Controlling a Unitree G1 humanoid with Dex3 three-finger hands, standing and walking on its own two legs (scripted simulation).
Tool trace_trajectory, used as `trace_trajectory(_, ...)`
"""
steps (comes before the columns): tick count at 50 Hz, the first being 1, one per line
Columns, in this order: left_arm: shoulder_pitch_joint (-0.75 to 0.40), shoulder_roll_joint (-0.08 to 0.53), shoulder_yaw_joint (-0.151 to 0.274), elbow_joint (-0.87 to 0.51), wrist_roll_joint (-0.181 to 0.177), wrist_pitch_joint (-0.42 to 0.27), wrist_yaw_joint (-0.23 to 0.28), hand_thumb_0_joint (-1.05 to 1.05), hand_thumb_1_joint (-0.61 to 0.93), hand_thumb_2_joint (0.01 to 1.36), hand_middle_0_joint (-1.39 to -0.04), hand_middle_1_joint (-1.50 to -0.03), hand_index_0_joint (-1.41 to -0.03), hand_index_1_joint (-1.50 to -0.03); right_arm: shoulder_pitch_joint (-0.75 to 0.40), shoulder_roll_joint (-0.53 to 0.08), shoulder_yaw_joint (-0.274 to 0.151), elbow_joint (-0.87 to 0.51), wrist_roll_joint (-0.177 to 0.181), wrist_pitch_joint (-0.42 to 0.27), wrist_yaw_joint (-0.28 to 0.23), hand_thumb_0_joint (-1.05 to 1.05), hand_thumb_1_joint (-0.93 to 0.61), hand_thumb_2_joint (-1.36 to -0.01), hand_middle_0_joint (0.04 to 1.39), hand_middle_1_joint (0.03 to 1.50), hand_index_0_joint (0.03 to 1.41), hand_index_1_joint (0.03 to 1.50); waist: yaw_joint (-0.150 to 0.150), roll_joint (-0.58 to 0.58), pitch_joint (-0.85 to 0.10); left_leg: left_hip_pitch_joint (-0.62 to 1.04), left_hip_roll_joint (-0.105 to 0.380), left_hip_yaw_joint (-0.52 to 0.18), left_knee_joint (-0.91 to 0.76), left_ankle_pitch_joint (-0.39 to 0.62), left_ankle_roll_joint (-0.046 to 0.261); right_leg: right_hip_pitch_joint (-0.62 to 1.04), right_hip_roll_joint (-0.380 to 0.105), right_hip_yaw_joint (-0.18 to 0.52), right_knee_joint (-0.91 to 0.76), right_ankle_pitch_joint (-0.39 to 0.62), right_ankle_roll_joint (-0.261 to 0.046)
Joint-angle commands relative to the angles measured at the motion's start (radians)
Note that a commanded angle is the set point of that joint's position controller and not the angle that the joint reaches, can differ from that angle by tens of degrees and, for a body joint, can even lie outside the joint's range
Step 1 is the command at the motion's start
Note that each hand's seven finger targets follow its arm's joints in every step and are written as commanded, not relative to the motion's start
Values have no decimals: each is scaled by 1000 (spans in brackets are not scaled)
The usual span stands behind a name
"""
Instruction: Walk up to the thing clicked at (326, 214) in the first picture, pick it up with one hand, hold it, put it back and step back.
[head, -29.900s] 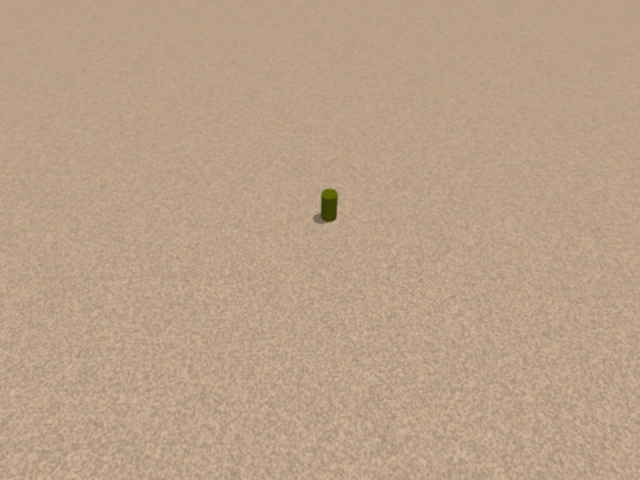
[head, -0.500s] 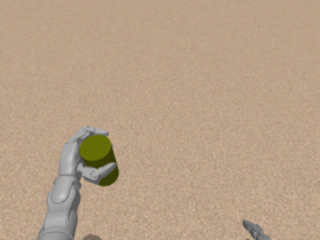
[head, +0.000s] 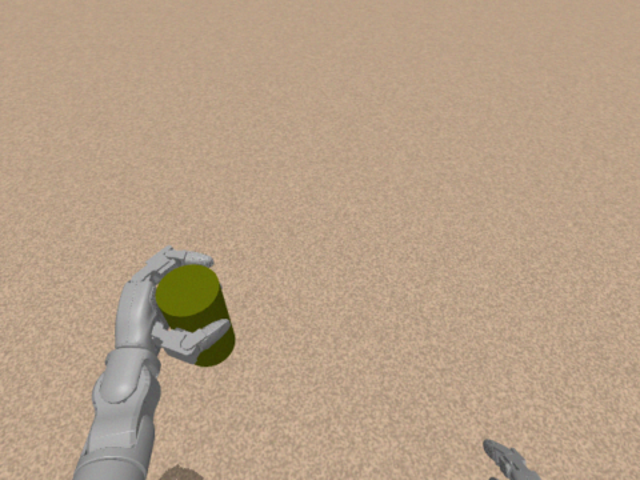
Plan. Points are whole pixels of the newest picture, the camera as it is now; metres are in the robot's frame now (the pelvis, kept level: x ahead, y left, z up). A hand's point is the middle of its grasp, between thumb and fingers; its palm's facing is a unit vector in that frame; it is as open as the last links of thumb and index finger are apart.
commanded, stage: hold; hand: left
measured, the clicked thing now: (200, 318) +0.33 +0.17 +0.02
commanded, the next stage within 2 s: crouch in 0.52 s
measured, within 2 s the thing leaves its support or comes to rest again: neither
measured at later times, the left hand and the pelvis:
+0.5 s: hand (195, 308) +0.32 +0.17 +0.05, palm faces +0.05 -1.00 +0.02, open 10.1 cm; pelvis +0.00 +0.00 +0.00, yaw +0 degrees
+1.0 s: hand (205, 332) +0.33 +0.18 -0.03, palm faces +0.07 -1.00 +0.02, open 10.1 cm; pelvis -0.02 +0.00 -0.03, yaw +0 degrees
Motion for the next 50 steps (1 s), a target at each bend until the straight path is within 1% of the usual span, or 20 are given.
trace_trajectory(1, -347, 145, 25, -329, -17, -96, -17, 0, 206, 1253, -1246, -1422, -1263, -1419, -37, -137, -51, -127, 2, -42, -10, 0, -902, -903, 200, 300, 200, 300, -3, 71, -308, 137, -32, 17, -130, 265, 11, 140, 26, -10, -91, 267, -32)
trace_trajectory(5, -334, 130, 45, -247, -31, -79, -13, 0, 227, 1245, -1242, -1412, -1260, -1409, -26, -136, -52, -118, 2, -41, -9, 0, -902, -903, 200, 300, 200, 300, -17, 22, -273, 101, -29, 13, -125, 249, 16, 129, 27, -13, -98, 257, -28)
trace_trajectory(8, -362, 149, 65, -238, -30, -88, -8, 0, 185, 1250, -1241, -1422, -1261, -1418, -33, -137, -53, -117, 1, -43, -3, 0, -900, -902, 200, 300, 200, 300, -7, 36, -239, 81, -25, 8, -137, 216, 13, 100, 29, -19, -90, 213, -32)
trace_trajectory(10, -357, 170, 79, -252, -25, -99, -8, 0, 197, 1252, -1243, -1420, -1262, -1417, -36, -142, -57, -128, 2, -38, -2, 0, -901, -903, 200, 300, 200, 300, 4, 33, -272, 88, -29, 10, -140, 205, 14, 117, 28, -18, -95, 202, -33)
trace_trajectory(13, -339, 134, 34, -280, -26, -111, -24, 0, 195, 1245, -1252, -1427, -1273, -1421, -43, -138, -54, -135, 1, -45, 0, 0, -903, -902, 200, 300, 200, 300, -1, 60, -299, 115, -32, 15, -131, 213, 11, 123, 27, -12, -89, 213, -33)
trace_trajectory(15, -324, 144, 31, -327, -27, -110, -27, 0, 223, 1237, -1251, -1415, -1270, -1410, -41, -141, -56, -139, 1, -45, -2, 0, -907, -903, 200, 300, 200, 300, 3, 66, -350, 139, -33, 13, -125, 255, 10, 146, 28, -13, -85, 253, -34)
trace_trajectory(16, -318, 137, 29, -309, -30, -105, -28, 0, 226, 1226, -1244, -1411, -1264, -1404, -24, -142, -56, -131, 1, -48, -3, 0, -910, -904, 200, 300, 200, 300, -9, 48, -354, 146, -30, 11, -115, 285, 11, 152, 28, -13, -80, 281, -31)
trace_trajectory(17, -329, 143, 24, -337, -28, -106, -26, 0, 206, 1226, -1246, -1413, -1266, -1407, -32, -135, -50, -132, 2, -48, -1, 0, -910, -904, 200, 300, 200, 300, -2, 69, -339, 144, -31, 14, -116, 288, 9, 143, 28, -12, -83, 281, -32)
trace_trajectory(19, -348, 122, 16, -300, -31, -98, -20, 0, 207, 1230, -1232, -1398, -1248, -1395, -33, -137, -51, -127, 0, -47, -3, 0, -905, -904, 199, 300, 200, 300, -21, 35, -299, 116, -30, 14, -114, 260, 14, 122, 28, -11, -92, 265, -29)
trace_trajectory(21, -357, 157, 70, -270, -35, -94, -7, 0, 207, 1241, -1242, -1412, -1259, -1410, -31, -136, -51, -119, 0, -47, -6, 0, -906, -904, 200, 300, 200, 300, -14, 10, -272, 80, -31, 14, -117, 204, 21, 114, 23, -8, -103, 221, -25)
trace_trajectory(26, -367, 154, 49, -282, -18, -103, -6, 0, 251, 1268, -1253, -1433, -1272, -1428, -33, -137, -52, -123, -2, -42, -9, 0, -897, -901, 200, 300, 200, 300, -7, 42, -282, 106, -32, 15, -127, 223, 15, 127, 26, -12, -95, 228, -29)
trace_trajectory(27, -356, 172, 70, -268, -16, -101, -5, 0, 261, 1266, -1250, -1422, -1267, -1419, -42, -141, -54, -127, 0, -43, -9, 0, -895, -902, 200, 300, 200, 300, 1, 35, -279, 95, -35, 19, -130, 202, 16, 131, 25, -9, -101, 211, -30)
trace_trajectory(29, -319, 151, 54, -231, -18, -96, -13, 0, 250, 1262, -1262, -1434, -1280, -1429, -42, -134, -49, -127, 2, -40, -8, 0, -900, -902, 200, 300, 200, 300, 0, 36, -256, 84, -36, 20, -131, 198, 16, 126, 24, -9, -103, 208, -30)
trace_trajectory(31, -338, 124, 27, -260, -27, -93, -23, 0, 283, 1290, -1310, -1471, -1325, -1468, -35, -135, -50, -127, -1, -44, -5, 0, -906, -909, 200, 301, 200, 301, -9, 45, -294, 105, -30, 14, -126, 233, 14, 132, 28, -13, -91, 239, -31)
trace_trajectory(33, -323, 129, 21, -255, -21, -85, -22, 0, 314, 1224, -1292, -1395, -1310, -1385, -32, -137, -54, -128, 1, -42, -1, 0, -873, -900, 199, 300, 200, 300, -5, 69, -290, 111, -28, 14, -125, 253, 10, 121, 29, -14, -85, 248, -34)
trace_trajectory(36, -305, 115, 37, -189, -23, -88, -14, 0, 294, 1206, -1260, -1364, -1275, -1357, -35, -138, -57, -122, 1, -41, 4, 0, -872, -901, 199, 300, 200, 300, -12, 17, -225, 61, -28, 12, -120, 204, 15, 85, 29, -16, -91, 206, -32)
trace_trajectory(38, -300, 95, 40, -154, -26, -96, -5, 0, 278, 1206, -1251, -1357, -1265, -1352, -30, -139, -59, -118, -2, -45, 7, 0, -873, -901, 199, 300, 200, 300, -18, -26, -230, 41, -26, 11, -106, 188, 21, 63, 29, -17, -78, 196, -29)
trace_trajectory(43, -375, 128, 71, -88, -3, -171, 2, 0, 255, 1232, -1241, -1380, -1259, -1373, -23, -142, -68, -97, -16, -47, 22, 0, -868, -900, 199, 300, 200, 300, -24, 3, -236, -36, -27, 8, -43, 161, 20, -30, 24, -10, -5, 172, -32)
trace_trajectory(46, -428, 149, 91, -68, 0, -240, -8, 0, 299, 1227, -1228, -1367, -1244, -1361, -19, -145, -70, -87, -27, -54, 30, 0, -876, -902, 199, 300, 200, 300, -30, 37, -311, -90, -34, 3, 40, 150, 18, -96, 19, -2, 74, 162, -36)
trace_trajectory(50, -481, 139, 88, 62, -4, -324, -44, 0, 218, 1216, -1252, -1384, -1267, -1380, -4, -151, -71, -85, -39, -65, 40, 0, -890, -905, 199, 300, 200, 300, -64, 32, -366, -237, -36, -8, 177, 68, 21, -277, 22, 2, 207, 94, -39)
